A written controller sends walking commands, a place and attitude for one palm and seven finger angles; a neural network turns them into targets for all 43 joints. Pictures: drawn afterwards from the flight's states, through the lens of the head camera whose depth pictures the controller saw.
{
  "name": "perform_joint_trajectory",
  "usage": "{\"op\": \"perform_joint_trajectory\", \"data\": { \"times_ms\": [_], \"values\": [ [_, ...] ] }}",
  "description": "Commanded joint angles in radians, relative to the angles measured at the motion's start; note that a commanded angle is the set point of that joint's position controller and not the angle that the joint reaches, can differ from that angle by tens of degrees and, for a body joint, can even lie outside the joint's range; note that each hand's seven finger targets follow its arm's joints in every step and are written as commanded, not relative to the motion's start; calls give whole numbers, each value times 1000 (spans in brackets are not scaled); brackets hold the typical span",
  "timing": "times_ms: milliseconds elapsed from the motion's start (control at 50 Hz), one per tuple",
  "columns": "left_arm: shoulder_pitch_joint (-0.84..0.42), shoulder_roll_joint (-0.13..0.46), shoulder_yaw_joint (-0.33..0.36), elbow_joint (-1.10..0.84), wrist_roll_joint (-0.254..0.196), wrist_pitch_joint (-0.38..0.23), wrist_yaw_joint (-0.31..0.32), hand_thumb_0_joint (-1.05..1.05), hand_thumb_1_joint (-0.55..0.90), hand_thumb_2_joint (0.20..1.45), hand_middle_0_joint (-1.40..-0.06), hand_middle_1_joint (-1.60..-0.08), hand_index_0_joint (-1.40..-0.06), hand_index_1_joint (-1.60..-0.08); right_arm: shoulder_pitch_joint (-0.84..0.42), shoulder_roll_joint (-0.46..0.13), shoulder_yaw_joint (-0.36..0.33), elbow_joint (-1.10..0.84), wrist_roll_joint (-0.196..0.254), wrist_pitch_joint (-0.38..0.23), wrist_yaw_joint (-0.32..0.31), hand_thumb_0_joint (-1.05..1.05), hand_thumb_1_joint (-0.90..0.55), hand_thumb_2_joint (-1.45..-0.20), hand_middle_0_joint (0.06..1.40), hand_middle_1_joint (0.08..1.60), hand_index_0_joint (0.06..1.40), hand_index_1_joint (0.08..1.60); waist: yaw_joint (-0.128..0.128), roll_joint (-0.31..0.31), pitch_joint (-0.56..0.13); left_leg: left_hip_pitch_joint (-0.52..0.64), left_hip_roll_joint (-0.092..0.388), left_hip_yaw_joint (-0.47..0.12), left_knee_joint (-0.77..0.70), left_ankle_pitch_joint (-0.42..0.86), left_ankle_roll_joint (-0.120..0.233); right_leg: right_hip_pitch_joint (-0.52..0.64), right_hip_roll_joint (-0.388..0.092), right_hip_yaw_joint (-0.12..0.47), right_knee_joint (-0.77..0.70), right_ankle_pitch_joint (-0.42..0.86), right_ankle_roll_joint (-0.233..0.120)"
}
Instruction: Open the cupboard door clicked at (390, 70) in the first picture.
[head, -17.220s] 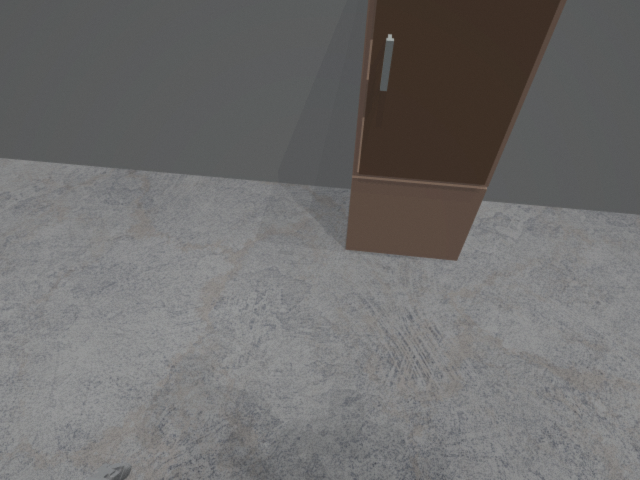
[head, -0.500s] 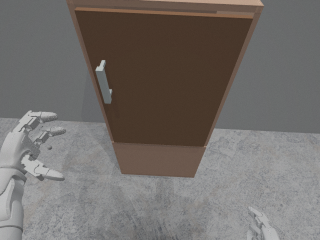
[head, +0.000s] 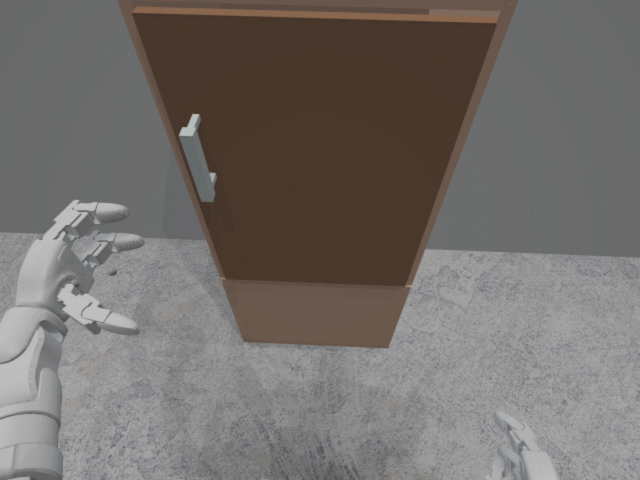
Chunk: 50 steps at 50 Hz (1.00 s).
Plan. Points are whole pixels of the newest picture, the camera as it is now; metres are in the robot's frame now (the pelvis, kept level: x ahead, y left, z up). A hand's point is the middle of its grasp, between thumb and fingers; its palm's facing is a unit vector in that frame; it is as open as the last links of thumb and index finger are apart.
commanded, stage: move the hooked fingers beside the handle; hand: left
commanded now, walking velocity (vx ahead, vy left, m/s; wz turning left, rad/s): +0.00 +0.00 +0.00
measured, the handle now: (201, 159) +0.54 +0.22 +0.07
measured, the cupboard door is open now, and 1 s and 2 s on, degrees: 0 0 0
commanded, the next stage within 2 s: none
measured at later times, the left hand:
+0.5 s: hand (141, 227) +0.40 +0.26 +0.08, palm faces -0.01 -1.00 +0.00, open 14.0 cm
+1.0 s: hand (151, 201) +0.44 +0.26 +0.08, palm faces +0.01 -1.00 -0.01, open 14.0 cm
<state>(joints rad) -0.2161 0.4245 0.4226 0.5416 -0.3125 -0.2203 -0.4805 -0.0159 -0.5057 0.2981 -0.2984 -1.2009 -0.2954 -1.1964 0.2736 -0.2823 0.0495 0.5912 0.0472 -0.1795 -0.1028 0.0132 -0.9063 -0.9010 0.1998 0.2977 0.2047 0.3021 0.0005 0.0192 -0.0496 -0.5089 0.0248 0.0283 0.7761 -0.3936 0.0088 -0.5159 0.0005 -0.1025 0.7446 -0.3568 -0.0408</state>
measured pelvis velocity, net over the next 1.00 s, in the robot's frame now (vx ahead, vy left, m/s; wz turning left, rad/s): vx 0.00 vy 0.02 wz -0.03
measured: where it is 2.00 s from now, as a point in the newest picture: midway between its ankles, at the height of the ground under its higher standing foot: outside the picture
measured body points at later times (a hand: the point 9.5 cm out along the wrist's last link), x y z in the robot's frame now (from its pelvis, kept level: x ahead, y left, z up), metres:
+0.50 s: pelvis +0.00 +0.01 +0.00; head +0.07 +0.02 +0.44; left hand +0.39 +0.32 +0.09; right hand +0.09 -0.26 -0.11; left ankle +0.00 +0.11 -0.71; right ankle +0.01 -0.09 -0.71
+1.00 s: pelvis +0.00 +0.02 -0.01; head +0.09 +0.03 +0.43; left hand +0.44 +0.32 +0.08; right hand +0.06 -0.25 -0.11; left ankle +0.00 +0.11 -0.71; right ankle +0.01 -0.09 -0.71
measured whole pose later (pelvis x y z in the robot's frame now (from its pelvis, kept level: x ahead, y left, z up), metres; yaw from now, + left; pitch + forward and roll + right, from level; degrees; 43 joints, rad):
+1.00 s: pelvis +0.00 +0.02 -0.01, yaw -1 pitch +14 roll -2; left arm -0.69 0.55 0.44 1.05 -0.18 -0.33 -0.41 -0.02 -0.51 0.30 -0.30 -1.20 -0.30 -1.20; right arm 0.35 -0.28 0.04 0.61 0.03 -0.02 -0.07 0.01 -0.91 -0.90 0.20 0.30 0.20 0.30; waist -0.09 0.00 -0.07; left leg -0.67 0.03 0.05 0.85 -0.42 0.03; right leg -0.68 0.00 -0.08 0.79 -0.36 -0.02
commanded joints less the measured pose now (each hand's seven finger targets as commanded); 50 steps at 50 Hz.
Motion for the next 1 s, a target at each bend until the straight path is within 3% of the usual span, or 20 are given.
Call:
{"op": "perform_joint_trajectory", "data": {
  "times_ms": [0,60,120,200,280,340,440,460,500,540,580,640,660,680,760,820,860,900,960,980],
  "values": [
    [-277,327,119,-136,-29,-70,-2,0,-500,300,-300,-1200,-300,-1200,2,-142,-61,-121,7,-39,-5,0,-900,-900,200,300,200,300,-6,27,-276,48,-27,-31,-96,259,18,188,-5,107,-94,281,22],
    [-300,347,126,-69,-22,-55,-4,0,-500,300,-300,-1200,-300,-1200,7,-148,-59,-125,7,-25,0,0,-900,-900,200,300,200,300,-5,28,-241,9,-26,-25,-94,245,18,184,-8,115,-94,271,19],
    [-367,328,93,-37,-8,-57,-5,0,-500,300,-300,-1200,-300,-1200,20,-149,-61,-126,9,-13,4,0,-900,-900,200,300,200,300,-22,37,-239,8,-28,-25,-99,226,19,150,-6,106,-95,250,21],
    [-455,373,113,-36,-4,-98,-5,0,-500,300,-300,-1200,-300,-1200,45,-155,-67,-120,7,-2,4,0,-900,-900,200,300,200,300,-29,49,-298,20,-25,-24,-84,238,22,163,-1,118,-85,263,21],
    [-541,362,87,-6,7,-127,-8,0,-500,300,-300,-1200,-300,-1200,69,-156,-70,-103,6,10,2,0,-900,-900,200,300,200,300,-49,60,-333,48,-22,-30,-76,253,24,132,8,107,-71,268,19],
    [-580,317,35,45,21,-123,-4,0,-500,300,-300,-1200,-300,-1200,80,-157,-71,-90,7,18,3,0,-900,-900,200,300,200,300,-61,80,-314,55,-21,-40,-79,246,22,83,8,92,-70,246,17],
    [-563,380,97,105,36,-110,26,0,-500,300,-300,-1200,-300,-1200,110,-167,-77,-90,1,41,11,0,-900,-900,200,300,200,300,-38,30,-351,38,-18,-45,-78,302,19,115,10,84,-54,299,17],
    [-556,404,113,104,38,-114,31,0,-500,300,-300,-1200,-300,-1200,111,-169,-74,-98,-2,46,13,0,-900,-900,200,300,200,300,-26,46,-355,38,-18,-48,-75,335,17,125,13,83,-42,321,10],
    [-561,382,103,85,44,-124,42,0,-500,300,-300,-1200,-300,-1200,114,-160,-77,-103,-3,55,21,0,-900,-900,200,300,200,300,-28,73,-377,63,-15,-42,-74,362,14,119,14,82,-40,340,14],
    [-577,357,82,63,50,-137,55,0,-500,300,-300,-1200,-300,-1200,116,-156,-78,-107,-3,62,27,0,-900,-900,200,300,200,300,-36,94,-378,84,-11,-44,-72,383,12,97,17,79,-39,339,14],
    [-602,371,92,82,51,-142,58,0,-500,300,-300,-1200,-300,-1200,130,-163,-80,-102,-5,71,28,0,-900,-900,200,300,200,300,-48,45,-376,76,-5,-47,-66,399,15,92,24,77,-35,351,16],
    [-641,328,51,128,59,-140,60,0,-500,300,-300,-1200,-300,-1200,132,-161,-80,-95,-2,83,28,0,-900,-900,200,300,200,300,-68,62,-331,65,-7,-45,-69,343,15,49,23,73,-44,304,17],
    [-672,346,61,136,57,-143,59,0,-500,300,-300,-1200,-300,-1200,139,-166,-79,-92,-4,87,26,0,-900,-900,200,300,200,300,-68,45,-337,63,-6,-51,-65,359,17,58,25,73,-38,314,13],
    [-686,359,67,134,64,-146,57,0,-500,300,-300,-1200,-300,-1200,141,-166,-81,-88,-4,90,27,0,-900,-900,200,300,200,300,-66,82,-358,74,-6,-47,-63,365,14,56,23,77,-38,316,15],
    [-735,342,40,147,70,-159,58,0,-500,300,-300,-1200,-300,-1200,154,-164,-80,-78,-8,103,28,0,-900,-900,200,300,200,300,-77,86,-375,104,-3,-60,-48,417,13,29,26,72,-30,328,13],
    [-794,379,57,222,81,-162,60,0,-500,300,-300,-1200,-300,-1200,161,-170,-78,-61,-8,115,25,0,-900,-900,200,300,200,300,-92,49,-356,57,-4,-57,-48,334,16,17,24,74,-33,288,18],
    [-851,381,50,249,84,-170,61,0,-500,300,-300,-1200,-300,-1200,164,-171,-74,-58,-10,121,24,0,-900,-900,200,300,200,300,-101,71,-348,49,-7,-59,-42,323,17,5,25,74,-27,276,13],
    [-854,430,79,296,100,-175,62,0,-500,300,-300,-1200,-300,-1200,174,-176,-74,-51,-11,128,24,0,-900,-900,200,300,200,300,-95,81,-370,39,-7,-58,-35,315,16,7,25,80,-23,272,15],
    [-928,388,24,299,112,-190,59,0,-500,300,-300,-1200,-300,-1200,187,-172,-73,-46,-15,136,27,0,-900,-900,200,300,200,300,-115,121,-385,74,-2,-72,-21,356,13,-39,27,73,-9,273,12],
    [-925,394,30,290,116,-196,60,0,-500,300,-300,-1200,-300,-1200,194,-174,-76,-43,-17,138,30,0,-900,-900,200,300,200,300,-109,145,-419,105,2,-75,-17,381,8,-52,28,72,-7,273,13]
  ]
}}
